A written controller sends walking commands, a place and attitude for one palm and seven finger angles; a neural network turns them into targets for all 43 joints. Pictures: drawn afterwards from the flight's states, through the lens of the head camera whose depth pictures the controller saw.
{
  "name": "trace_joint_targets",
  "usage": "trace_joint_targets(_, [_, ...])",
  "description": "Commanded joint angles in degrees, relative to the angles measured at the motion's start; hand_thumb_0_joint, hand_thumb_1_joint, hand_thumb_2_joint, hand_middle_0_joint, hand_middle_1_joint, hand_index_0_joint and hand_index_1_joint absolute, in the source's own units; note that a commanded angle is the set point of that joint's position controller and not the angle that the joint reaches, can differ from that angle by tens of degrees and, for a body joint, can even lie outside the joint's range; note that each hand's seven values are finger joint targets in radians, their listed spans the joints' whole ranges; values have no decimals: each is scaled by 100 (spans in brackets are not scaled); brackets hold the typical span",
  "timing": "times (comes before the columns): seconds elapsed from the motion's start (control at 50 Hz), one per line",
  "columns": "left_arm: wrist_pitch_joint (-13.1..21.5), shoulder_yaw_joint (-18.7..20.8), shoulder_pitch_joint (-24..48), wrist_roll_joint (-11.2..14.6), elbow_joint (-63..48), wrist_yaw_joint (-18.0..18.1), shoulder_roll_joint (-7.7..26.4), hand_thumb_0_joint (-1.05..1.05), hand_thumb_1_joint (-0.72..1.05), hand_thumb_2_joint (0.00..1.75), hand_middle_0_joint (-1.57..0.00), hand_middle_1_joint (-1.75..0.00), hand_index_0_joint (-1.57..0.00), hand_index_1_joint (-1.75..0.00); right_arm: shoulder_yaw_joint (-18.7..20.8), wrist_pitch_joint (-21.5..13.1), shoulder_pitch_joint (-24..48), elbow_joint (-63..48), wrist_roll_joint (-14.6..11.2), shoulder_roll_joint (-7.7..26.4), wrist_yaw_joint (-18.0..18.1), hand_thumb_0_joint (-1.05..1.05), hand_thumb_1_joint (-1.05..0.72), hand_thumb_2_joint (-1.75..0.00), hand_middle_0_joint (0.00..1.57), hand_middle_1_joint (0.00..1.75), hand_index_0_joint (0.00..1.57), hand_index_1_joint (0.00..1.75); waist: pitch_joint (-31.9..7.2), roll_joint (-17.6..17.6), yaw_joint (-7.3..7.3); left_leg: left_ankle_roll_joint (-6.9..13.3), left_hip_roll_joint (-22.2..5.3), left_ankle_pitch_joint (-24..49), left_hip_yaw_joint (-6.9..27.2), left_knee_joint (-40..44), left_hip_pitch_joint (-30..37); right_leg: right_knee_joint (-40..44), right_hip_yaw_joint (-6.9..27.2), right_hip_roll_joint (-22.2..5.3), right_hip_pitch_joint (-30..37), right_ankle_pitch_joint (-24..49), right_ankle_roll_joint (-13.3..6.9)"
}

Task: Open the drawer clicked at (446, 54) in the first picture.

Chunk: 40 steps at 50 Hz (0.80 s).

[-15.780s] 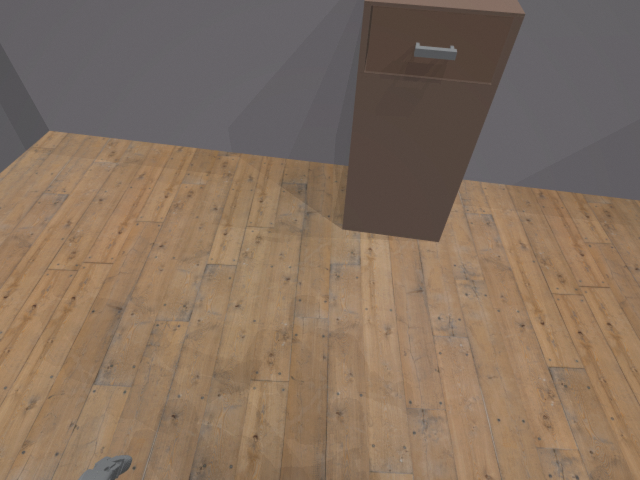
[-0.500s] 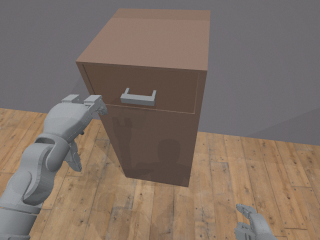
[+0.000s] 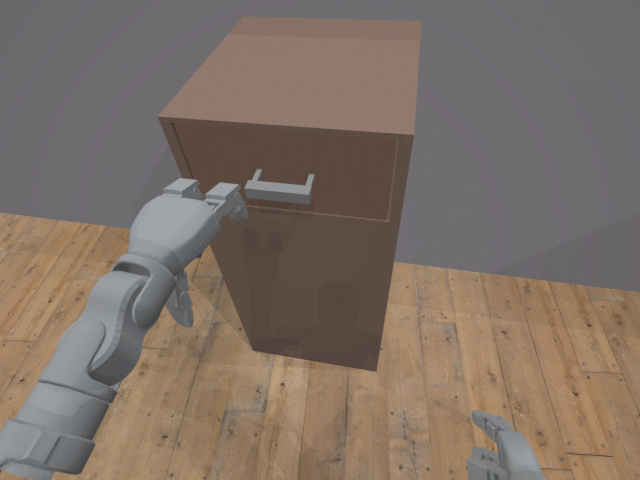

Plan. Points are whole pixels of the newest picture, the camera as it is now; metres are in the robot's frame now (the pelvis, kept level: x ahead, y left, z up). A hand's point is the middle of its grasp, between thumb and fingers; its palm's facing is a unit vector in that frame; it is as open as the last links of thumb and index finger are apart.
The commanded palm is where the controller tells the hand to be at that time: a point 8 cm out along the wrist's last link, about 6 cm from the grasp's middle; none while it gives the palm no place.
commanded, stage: move the hooked fingers above the handle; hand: left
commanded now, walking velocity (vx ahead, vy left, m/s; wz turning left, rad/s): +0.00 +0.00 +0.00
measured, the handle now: (281, 184) +0.56 +0.15 +0.03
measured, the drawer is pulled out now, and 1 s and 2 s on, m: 0.00 0.00 0.00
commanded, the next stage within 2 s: none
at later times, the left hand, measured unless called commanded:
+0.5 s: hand (237, 214) +0.41 +0.17 +0.11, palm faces +0.07 -0.09 -0.99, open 13.8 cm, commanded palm +0.38 +0.19 +0.17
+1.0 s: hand (259, 187) +0.48 +0.15 +0.10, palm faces +0.07 -0.04 -1.00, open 13.8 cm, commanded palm +0.45 +0.16 +0.15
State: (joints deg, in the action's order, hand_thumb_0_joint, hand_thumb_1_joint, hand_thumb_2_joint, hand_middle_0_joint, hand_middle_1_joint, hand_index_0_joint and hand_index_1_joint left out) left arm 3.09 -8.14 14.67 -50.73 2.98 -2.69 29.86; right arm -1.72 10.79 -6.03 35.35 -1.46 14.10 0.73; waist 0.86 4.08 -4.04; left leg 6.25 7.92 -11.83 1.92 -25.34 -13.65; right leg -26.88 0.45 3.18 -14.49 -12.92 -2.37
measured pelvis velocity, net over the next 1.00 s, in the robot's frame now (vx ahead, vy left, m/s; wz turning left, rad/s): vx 0.04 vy -0.03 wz -0.03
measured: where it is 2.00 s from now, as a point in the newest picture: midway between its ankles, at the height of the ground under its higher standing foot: outside the picture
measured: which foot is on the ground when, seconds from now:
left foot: down 0.00-1.00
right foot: down 0.00-1.00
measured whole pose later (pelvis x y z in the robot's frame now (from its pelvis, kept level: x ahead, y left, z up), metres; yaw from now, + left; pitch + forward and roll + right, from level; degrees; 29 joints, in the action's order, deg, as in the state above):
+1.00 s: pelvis +0.04 -0.03 -0.01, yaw -2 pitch +9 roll +1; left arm -2.9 -10.1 36.5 -55.5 31.8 6.8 25.2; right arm -0.2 14.5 -9.3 36.4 -2.1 13.7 1.8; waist -4.4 2.6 -0.6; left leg 4.6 6.3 -17.6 0.7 -31.0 -22.1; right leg -32.7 1.4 5.2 -23.4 -17.8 -4.5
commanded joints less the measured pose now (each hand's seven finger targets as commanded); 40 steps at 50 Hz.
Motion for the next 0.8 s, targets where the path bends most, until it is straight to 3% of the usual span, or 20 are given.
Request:
trace_joint_targets(0.0, [-127, 1519, 2539, -74, -411, 658, 1612, 0, -50, 30, -30, -120, -30, -120, 231, -220, 568, -692, -14, 658, 49, 0, -90, -90, 20, 30, 20, 30, -1527, -26, -42, -645, -645, 614, 428, 496, 330, 304, 139, -103, 364, 100, -170])
trace_joint_targets(0.02, [-196, 1177, 2701, -85, -318, 669, 1315, 0, -50, 30, -30, -120, -30, -120, 205, -193, 574, -711, -7, 623, 45, 0, -90, -90, 20, 30, 20, 30, -1532, -113, 3, -642, -612, 659, 364, 463, 279, 306, 121, -155, 374, 104, -156])
trace_joint_targets(0.06, [-363, 1152, 2614, -111, -81, 668, 1294, 0, -50, 30, -30, -120, -30, -120, 238, -149, 523, -697, -22, 658, 27, 0, -90, -90, 20, 30, 20, 30, -1637, -171, -1, -656, -633, 885, 317, 417, 308, 292, 124, -161, 381, 255, -159])
trace_joint_targets(0.12, [-571, 531, 2640, -137, -96, 480, 755, 0, -50, 30, -30, -120, -30, -120, 268, -94, 462, -809, -33, 680, -23, 0, -90, -90, 20, 30, 20, 30, -1870, -190, 99, -653, -635, 1279, 290, 279, 459, 236, 123, -186, 404, 545, -153])
trace_joint_targets(0.18, [-670, 320, 2605, -140, 13, 241, 643, 0, -50, 30, -30, -120, -30, -120, 286, -15, 390, -849, -40, 728, -21, 0, -90, -90, 20, 30, 20, 30, -1841, -478, 197, -576, -635, 1410, 249, 181, 403, 223, 142, -202, 396, 755, -124])
trace_joint_targets(0.22, [-578, 393, 2599, -129, -126, 135, 742, 0, -50, 30, -30, -120, -30, -120, 298, -14, 362, -882, -28, 751, -28, 0, -90, -90, 20, 30, 20, 30, -1949, -595, 186, -527, -622, 1591, 241, 108, 399, 180, 174, -205, 494, 954, -114])
trace_joint_targets(0.26, [-417, 503, 2600, -95, -447, 144, 821, 0, -50, 30, -30, -120, -30, -120, 323, -10, 354, -921, -19, 720, -22, 0, -90, -90, 20, 30, 20, 30, -2130, -403, 128, -520, -616, 1921, 270, 12, 550, 92, 200, -200, 524, 1176, -120])
trace_joint_targets(0.36, [-100, 1280, 2828, -134, -393, 591, 1467, 0, -50, 30, -30, -120, -30, -120, 320, -24, 233, -759, 12, 680, 30, 0, -90, -90, 20, 30, 20, 30, -2228, -158, -17, -581, -579, 2215, 266, -59, 383, -43, 256, -160, 627, 1436, -163])
trace_joint_targets(0.38, [-115, 1086, 2944, -124, -300, 679, 1220, 0, -50, 30, -30, -120, -30, -120, 321, -19, 245, -748, 12, 643, 29, 0, -90, -90, 20, 30, 20, 30, -2173, -155, 22, -593, -575, 2255, 233, -95, 399, -64, 242, -161, 531, 1465, -155])
trace_joint_targets(0.4, [-146, 1326, 2981, -149, -218, 787, 1435, 0, -50, 30, -30, -120, -30, -120, 345, -18, 209, -697, -5, 676, 25, 0, -90, -90, 20, 30, 20, 30, -2244, -173, -5, -613, -587, 2280, 231, -99, 371, -79, 275, -135, 546, 1454, -165])
trace_joint_targets(0.42, [-187, 1230, 3012, -141, -225, 879, 1320, 0, -50, 30, -30, -120, -30, -120, 337, -35, 230, -715, 5, 636, 9, 0, -90, -90, 20, 30, 20, 30, -2289, -66, -30, -626, -581, 2308, 204, -104, 365, -98, 266, -162, 570, 1497, -159])
trace_joint_targets(0.44, [-252, 1257, 2930, -160, -131, 954, 1314, 0, -50, 30, -30, -120, -30, -120, 358, -34, 192, -683, 8, 639, 6, 0, -90, -90, 20, 30, 20, 30, -2391, -184, -32, -613, -576, 2406, 177, -142, 372, -127, 285, -158, 621, 1621, -155])
trace_joint_targets(0.5, [-591, 960, 2776, -229, 212, 941, 1010, 0, -50, 30, -30, -120, -30, -120, 383, 26, 219, -664, -31, 688, -40, 0, -90, -90, 20, 30, 20, 30, -2373, -290, 64, -622, -601, 2606, 120, -211, 378, -137, 300, -156, 532, 1841, -127])
trace_joint_targets(0.54, [-816, 388, 2807, -241, 355, 777, 526, 0, -50, 30, -30, -120, -30, -120, 386, 97, 189, -696, -65, 705, -65, 0, -90, -90, 20, 30, 20, 30, -2228, -447, 215, -589, -611, 2523, 100, -248, 351, -134, 255, -191, 401, 1818, -87])
trace_joint_targets(0.6, [-1031, -37, 3018, -216, 669, 429, 242, 0, -50, 30, -30, -120, -30, -120, 397, 165, 158, -744, -124, 771, -36, 0, -90, -90, 20, 30, 20, 30, -2041, -702, 425, -498, -584, 2187, 112, -300, 303, -67, 243, -179, 210, 1694, -57])
trace_joint_targets(0.66, [-843, -226, 3628, -230, 310, 248, 217, 0, -50, 30, -30, -120, -30, -120, 407, 176, 127, -797, -68, 734, 16, 0, -90, -90, 20, 30, 20, 30, -2366, -565, 460, -438, -534, 2210, 159, -412, 461, -144, 271, -210, 231, 1833, -45])
trace_joint_targets(0.7, [-574, 208, 3841, -255, 229, 285, 709, 0, -50, 30, -30, -120, -30, -120, 401, 154, 83, -775, -11, 760, 75, 0, -90, -90, 20, 30, 20, 30, -2602, -528, 382, -404, -504, 2225, 179, -480, 421, -208, 343, -204, 397, 2019, -48])
trace_joint_targets(0.74, [-305, 240, 4211, -253, 368, 423, 669, 0, -50, 30, -30, -120, -30, -120, 381, 131, -22, -695, 4, 661, 122, 0, -90, -90, 20, 30, 20, 30, -2619, -443, 388, -408, -488, 2220, 172, -500, 363, -272, 339, -231, 374, 2037, -62])
trace_joint_targets(0.76, [-212, 529, 4139, -273, 547, 544, 910, 0, -50, 30, -30, -120, -30, -120, 376, 129, -46, -646, -3, 652, 140, 0, -90, -90, 20, 30, 20, 30, -2568, -331, 327, -435, -500, 2199, 180, -502, 295, -308, 336, -211, 324, 1940, -88])
trace_joint_targets(0.78, [-137, 518, 4314, -273, 605, 671, 862, 0, -50, 30, -30, -120, -30, -120, 369, 124, -87, -620, 14, 634, 152, 0, -90, -90, 20, 30, 20, 30, -2604, -280, 314, -452, -499, 2242, 152, -505, 287, -340, 314, -212, 302, 1942, -96])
